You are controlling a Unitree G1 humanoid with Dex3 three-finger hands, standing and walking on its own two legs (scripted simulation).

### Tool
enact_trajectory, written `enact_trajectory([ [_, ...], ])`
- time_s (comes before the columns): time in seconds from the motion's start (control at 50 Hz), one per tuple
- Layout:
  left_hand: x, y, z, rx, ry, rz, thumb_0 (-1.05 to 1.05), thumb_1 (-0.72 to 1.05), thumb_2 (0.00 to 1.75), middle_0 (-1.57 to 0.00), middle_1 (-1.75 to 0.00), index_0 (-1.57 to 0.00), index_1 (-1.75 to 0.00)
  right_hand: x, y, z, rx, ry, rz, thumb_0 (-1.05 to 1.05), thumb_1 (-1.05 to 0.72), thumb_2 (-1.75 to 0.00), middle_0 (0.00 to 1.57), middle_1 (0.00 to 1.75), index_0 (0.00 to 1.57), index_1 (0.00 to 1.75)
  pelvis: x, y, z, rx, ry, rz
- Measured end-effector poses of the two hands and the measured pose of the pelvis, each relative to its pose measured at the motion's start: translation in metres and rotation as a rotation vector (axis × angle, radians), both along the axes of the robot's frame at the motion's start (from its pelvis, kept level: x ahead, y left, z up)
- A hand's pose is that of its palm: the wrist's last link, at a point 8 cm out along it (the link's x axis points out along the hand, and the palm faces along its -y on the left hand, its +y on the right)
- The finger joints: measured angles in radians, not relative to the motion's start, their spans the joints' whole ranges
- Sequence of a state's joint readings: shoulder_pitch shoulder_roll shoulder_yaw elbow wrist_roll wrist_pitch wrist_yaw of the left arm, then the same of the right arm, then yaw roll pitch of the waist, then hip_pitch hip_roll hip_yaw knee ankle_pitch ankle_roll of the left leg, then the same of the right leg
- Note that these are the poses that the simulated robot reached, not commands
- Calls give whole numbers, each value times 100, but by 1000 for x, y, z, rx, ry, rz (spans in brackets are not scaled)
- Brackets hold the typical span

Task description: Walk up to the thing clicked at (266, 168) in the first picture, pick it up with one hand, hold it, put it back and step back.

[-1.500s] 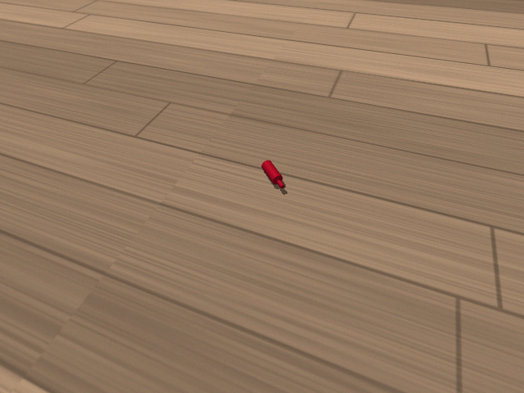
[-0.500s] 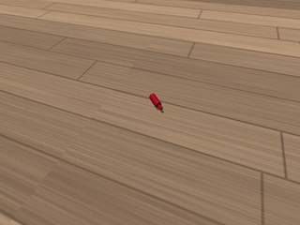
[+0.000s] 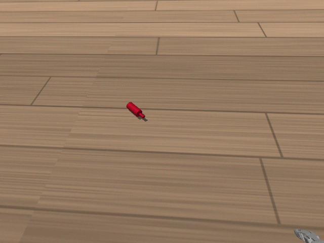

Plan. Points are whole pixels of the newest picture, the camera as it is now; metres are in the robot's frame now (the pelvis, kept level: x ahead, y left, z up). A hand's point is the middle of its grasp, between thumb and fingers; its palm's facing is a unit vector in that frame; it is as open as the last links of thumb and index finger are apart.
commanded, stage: walk up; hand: left
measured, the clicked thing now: (136, 111) +1.21 +0.24 -0.72
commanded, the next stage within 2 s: none
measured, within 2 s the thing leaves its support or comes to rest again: neither
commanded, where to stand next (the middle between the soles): +0.82 +0.43 m, yaw -46 degrees
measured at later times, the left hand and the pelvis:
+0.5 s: hand (79, 168) +0.37 +0.29 -0.10, palm faces -0.25 -0.83 -0.49, open 7.4 cm; pelvis +0.17 +0.05 +0.00, yaw -15 degrees
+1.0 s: hand (58, 124) +0.58 +0.44 -0.12, palm faces -0.47 -0.71 -0.53, open 7.4 cm; pelvis +0.39 +0.18 +0.00, yaw -28 degrees
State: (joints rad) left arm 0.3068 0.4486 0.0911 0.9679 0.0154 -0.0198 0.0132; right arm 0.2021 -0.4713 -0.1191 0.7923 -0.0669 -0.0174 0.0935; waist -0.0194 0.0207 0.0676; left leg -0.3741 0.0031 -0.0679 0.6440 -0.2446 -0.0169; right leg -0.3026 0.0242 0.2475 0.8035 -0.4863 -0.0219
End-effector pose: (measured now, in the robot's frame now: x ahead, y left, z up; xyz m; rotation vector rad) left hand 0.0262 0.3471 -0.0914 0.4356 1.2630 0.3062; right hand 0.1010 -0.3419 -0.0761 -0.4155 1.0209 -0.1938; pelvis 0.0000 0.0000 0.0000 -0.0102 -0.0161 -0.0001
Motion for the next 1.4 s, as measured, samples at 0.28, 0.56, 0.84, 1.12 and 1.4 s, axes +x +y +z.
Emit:
enact_trajectory([
  [0.28,240,5,45,0,-161,-335,1,91,90,-20,-30,-20,-30,-76,72,-24,156,180,-330,1,-90,-90,21,30,21,30,91,39,17,21,0,-165],
  [0.56,352,-7,29,-23,-231,-434,0,90,90,-21,-30,-21,-30,62,82,-38,143,71,-343,1,-90,-90,21,30,20,30,198,63,1,-34,-28,-298],
  [0.84,479,124,-18,74,-23,-481,1,90,90,-21,-30,-21,-30,200,152,-18,16,-37,-418,0,-90,-90,20,30,20,30,330,160,-23,-11,-1,-417],
  [1.12,628,116,22,76,-130,-637,0,90,90,-21,-30,-21,-30,210,242,-53,160,102,-601,1,-90,-90,21,30,21,30,434,192,-12,12,-9,-522],
  [1.4,723,194,22,127,-159,-667,0,90,90,-21,-31,-21,-30,332,269,-53,97,36,-568,1,-90,-90,21,30,21,30,524,263,-24,-20,1,-576],
])
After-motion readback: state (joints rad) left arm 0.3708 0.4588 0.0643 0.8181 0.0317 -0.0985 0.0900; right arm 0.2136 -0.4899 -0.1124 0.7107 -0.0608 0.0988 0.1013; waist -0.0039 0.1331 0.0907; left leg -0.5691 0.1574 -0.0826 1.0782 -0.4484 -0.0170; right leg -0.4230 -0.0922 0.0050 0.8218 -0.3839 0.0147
